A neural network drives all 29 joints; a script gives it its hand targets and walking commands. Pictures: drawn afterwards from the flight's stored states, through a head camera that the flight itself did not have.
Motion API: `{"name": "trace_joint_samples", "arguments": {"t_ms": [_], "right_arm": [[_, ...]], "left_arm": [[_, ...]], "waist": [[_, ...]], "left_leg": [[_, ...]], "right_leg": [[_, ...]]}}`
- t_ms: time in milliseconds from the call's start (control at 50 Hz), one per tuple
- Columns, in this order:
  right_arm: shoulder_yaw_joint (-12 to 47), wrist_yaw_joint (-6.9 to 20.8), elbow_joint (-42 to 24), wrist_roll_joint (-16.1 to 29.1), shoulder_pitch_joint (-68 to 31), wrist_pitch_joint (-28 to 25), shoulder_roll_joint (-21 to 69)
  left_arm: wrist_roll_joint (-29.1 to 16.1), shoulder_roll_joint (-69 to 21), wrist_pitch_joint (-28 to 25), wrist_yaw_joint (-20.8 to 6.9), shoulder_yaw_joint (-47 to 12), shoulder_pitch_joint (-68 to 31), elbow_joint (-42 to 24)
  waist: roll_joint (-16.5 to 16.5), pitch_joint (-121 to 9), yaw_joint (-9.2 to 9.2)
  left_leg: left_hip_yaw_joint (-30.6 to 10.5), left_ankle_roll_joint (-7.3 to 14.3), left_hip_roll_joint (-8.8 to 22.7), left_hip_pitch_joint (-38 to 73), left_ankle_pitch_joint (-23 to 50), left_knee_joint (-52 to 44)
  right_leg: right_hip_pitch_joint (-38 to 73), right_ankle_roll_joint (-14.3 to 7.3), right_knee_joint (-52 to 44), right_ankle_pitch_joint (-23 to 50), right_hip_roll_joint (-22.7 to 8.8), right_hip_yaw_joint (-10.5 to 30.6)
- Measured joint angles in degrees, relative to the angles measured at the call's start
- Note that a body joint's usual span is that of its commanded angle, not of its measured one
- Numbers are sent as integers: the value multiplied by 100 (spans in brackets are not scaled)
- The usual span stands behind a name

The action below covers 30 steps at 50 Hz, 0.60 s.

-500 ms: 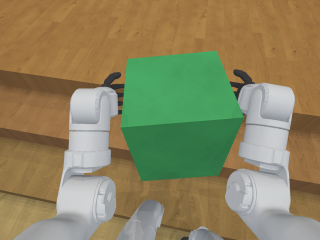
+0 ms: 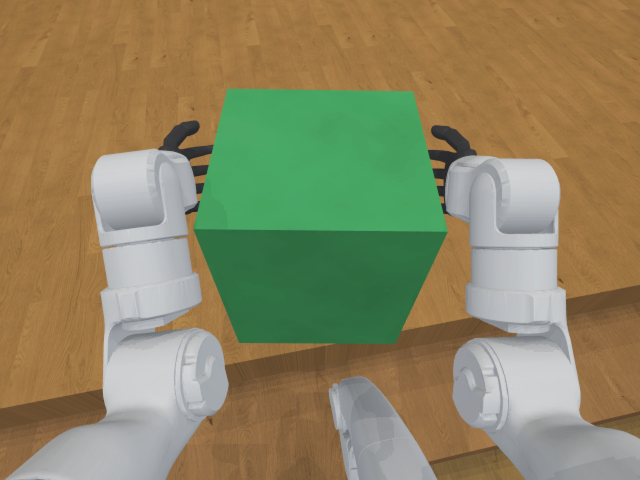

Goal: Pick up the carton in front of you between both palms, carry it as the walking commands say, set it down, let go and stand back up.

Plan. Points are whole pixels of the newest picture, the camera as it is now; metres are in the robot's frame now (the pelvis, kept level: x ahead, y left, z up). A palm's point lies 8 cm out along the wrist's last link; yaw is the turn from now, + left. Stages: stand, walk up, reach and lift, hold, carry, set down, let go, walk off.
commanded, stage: carry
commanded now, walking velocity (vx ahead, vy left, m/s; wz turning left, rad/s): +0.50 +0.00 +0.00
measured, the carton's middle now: (318, 227) +0.38 -0.05 +0.09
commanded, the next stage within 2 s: none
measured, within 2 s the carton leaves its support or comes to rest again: neither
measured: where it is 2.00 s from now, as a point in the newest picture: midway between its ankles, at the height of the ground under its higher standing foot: (257, 143)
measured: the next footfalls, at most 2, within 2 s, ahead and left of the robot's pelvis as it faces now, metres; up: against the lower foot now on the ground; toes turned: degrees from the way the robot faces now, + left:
right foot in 0.16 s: +0.31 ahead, -0.16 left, +0.14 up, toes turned -7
left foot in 0.66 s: +0.70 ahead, +0.09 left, +0.29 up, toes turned +7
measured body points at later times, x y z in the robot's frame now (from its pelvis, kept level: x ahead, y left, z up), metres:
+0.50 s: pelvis +0.33 -0.06 +0.16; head +0.37 -0.05 +0.60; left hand +0.70 +0.15 +0.34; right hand +0.76 -0.15 +0.34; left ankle +0.38 +0.05 -0.32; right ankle +0.27 -0.15 -0.58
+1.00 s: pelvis +0.65 +0.01 +0.29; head +0.67 +0.01 +0.74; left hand +1.06 +0.13 +0.47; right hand +1.03 -0.17 +0.47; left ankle +0.66 +0.08 -0.43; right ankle +0.77 -0.11 -0.36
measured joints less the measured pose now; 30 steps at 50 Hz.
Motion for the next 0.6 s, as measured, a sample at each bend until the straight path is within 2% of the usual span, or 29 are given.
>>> {"name": "trace_joint_samples", "arguments": {"t_ms": [60, 80, 100, 140, 160, 180, 200, 220, 240, 260, 280, 300, 340, 380, 440, 500, 520, 540, 600], "right_arm": [[-118, -1, 114, -24, -338, -56, 5], [-160, 10, 174, -40, -423, -56, -7], [-200, 34, 237, -62, -482, -45, -27], [-301, 104, 359, -145, -552, 24, -62], [-373, 141, 418, -195, -573, 80, -80], [-437, 177, 461, -248, -560, 131, -99], [-534, 221, 499, -313, -530, 166, -116], [-652, 280, 530, -374, -477, 203, -139], [-738, 349, 563, -450, -492, 235, -177], [-819, 405, 623, -521, -568, 216, -229], [-897, 455, 659, -590, -585, 172, -265], [-975, 483, 634, -646, -524, 154, -252], [-1068, 478, 435, -762, -354, 190, -116], [-1104, 482, 168, -839, -280, 220, 13], [-1067, 485, -209, -849, -361, 254, 36], [-1032, 499, -278, -814, -535, 247, -66], [-1008, 501, -217, -815, -588, 233, -84], [-967, 502, -132, -825, -629, 219, -90], [-769, 500, 238, -854, -736, 231, -117]], "left_arm": [[-31, 128, 55, -2, -17, -207, -79], [-32, 160, 61, -2, -35, -282, -24], [-24, 178, 64, -1, -66, -347, 56], [-7, 190, 85, 8, -156, -434, 250], [-21, 195, 98, 30, -217, -475, 380], [-59, 182, 82, 81, -307, -481, 515], [-91, 154, 56, 130, -398, -478, 643], [-152, 130, 41, 191, -503, -491, 796], [-236, 118, 28, 257, -596, -497, 880], [-323, 100, -37, 326, -695, -492, 911], [-381, 49, -129, 382, -777, -416, 910], [-437, -13, -188, 429, -837, -274, 855], [-566, -89, -169, 578, -893, -10, 633], [-677, -63, -128, 631, -875, 75, 402], [-778, -16, -161, 665, -799, -69, 166], [-758, -19, -228, 666, -708, -296, 166], [-746, -6, -230, 655, -673, -346, 204], [-732, 18, -223, 634, -634, -377, 256], [-625, 89, -112, 525, -471, -452, 480]], "waist": [[-20, -179, 29], [-22, -233, 62], [-15, -283, 119], [70, -412, 316], [112, -496, 448], [185, -584, 640], [228, -627, 887], [141, -649, 1143], [114, -610, 1379], [168, -472, 1565], [263, -332, 1736], [341, -242, 1877], [366, -107, 2048], [275, 39, 2087], [176, 119, 2065], [190, -29, 2074], [190, -79, 2048], [178, -126, 1990], [57, -366, 1659]], "left_leg": [[-110, -120, 117, 622, -9, -654], [-158, -183, 178, 864, -21, -889], [-199, -248, 256, 1136, -8, -1179], [-226, -303, 476, 1729, 198, -1970], [-224, -294, 596, 1944, 362, -2264], [-220, -268, 753, 2009, 544, -2308], [-225, -239, 917, 1855, 772, -1943], [-293, -241, 995, 1498, 1128, -1173], [-533, -206, 1009, 994, 1311, -18], [-1015, -250, 820, 355, 1112, 1526], [-1413, -249, 530, -256, 973, 3094], [-1607, -186, 240, -790, 895, 4432], [-1523, -7, -124, -1702, 764, 6105], [-1225, 139, -201, -2469, 604, 6593], [-798, 298, -55, -3464, 62, 6598], [-689, 439, 136, -4576, -919, 7418], [-669, 450, 220, -4885, -1076, 7427], [-600, 450, 328, -5093, -1084, 7086], [-73, 497, 486, -4853, -241, 4677]], "right_leg": [[-1105, -106, 849, -939, -220, -137], [-1410, -110, 876, -1117, -310, -154], [-1627, -100, 598, -1111, -419, -219], [-1617, -138, -888, -706, -598, -543], [-1390, -186, -1662, -414, -608, -728], [-992, -214, -2011, -699, -503, -912], [-382, -239, -2518, -743, -332, -1048], [432, -212, -3547, -28, -182, -1078], [995, -314, -4184, -523, -13, -1066], [1176, -242, -4282, -761, 35, -1083], [1320, -210, -4318, -665, 55, -1130], [1545, -169, -4489, -529, 79, -1144], [2123, 46, -5092, -406, 105, -1086], [2726, 214, -5778, -307, 67, -1013], [3499, 301, -6686, -163, -31, -929], [4157, 423, -7333, -182, -123, -787], [4420, 487, -7566, -200, -180, -730], [4723, 541, -7874, -184, -253, -687], [5554, 573, -8933, 148, -581, -662]]}}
